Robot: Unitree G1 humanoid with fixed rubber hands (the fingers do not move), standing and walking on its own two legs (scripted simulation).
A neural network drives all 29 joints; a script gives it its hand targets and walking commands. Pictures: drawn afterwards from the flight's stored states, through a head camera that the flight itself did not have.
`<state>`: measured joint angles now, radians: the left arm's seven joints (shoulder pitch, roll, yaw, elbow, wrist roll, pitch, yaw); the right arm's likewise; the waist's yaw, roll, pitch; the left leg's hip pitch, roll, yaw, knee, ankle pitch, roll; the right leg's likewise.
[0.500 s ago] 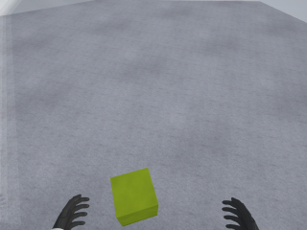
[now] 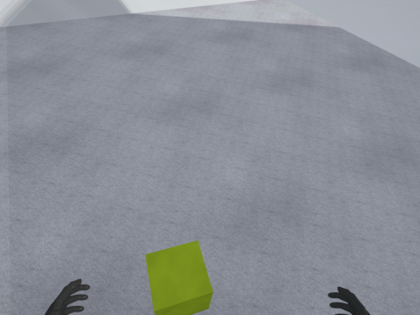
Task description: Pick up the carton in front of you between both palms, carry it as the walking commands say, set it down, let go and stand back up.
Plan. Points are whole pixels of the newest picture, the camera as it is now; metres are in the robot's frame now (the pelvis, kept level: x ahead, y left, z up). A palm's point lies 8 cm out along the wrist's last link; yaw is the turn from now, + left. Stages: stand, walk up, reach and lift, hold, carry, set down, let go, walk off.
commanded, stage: stand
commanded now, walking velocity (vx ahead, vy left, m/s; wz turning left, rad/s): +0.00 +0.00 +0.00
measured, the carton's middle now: (178, 283) +0.39 +0.09 -0.64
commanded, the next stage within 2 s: none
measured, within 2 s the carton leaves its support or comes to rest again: neither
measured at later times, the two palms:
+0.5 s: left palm out of the picture +0.15 +0.30 -0.10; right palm out of the picture +0.10 -0.28 -0.08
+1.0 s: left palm out of the picture +0.09 +0.31 -0.10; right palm out of the picture +0.07 -0.30 -0.08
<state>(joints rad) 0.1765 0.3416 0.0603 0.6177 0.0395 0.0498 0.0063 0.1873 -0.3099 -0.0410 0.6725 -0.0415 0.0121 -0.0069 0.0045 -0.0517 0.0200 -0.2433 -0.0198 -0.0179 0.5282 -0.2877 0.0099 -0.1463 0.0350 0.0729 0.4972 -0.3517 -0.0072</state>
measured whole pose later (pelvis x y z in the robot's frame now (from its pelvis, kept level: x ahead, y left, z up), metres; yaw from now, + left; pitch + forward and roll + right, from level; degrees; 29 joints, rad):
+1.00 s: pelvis -0.01 +0.01 +0.01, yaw -1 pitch -2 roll +0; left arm 0.16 0.39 0.02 0.92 0.03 0.00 0.02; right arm 0.13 -0.36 -0.02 0.99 -0.02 -0.01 -0.01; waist -0.01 -0.05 0.05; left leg -0.16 -0.03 0.00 0.39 -0.20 0.02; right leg -0.08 0.01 0.09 0.37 -0.27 0.01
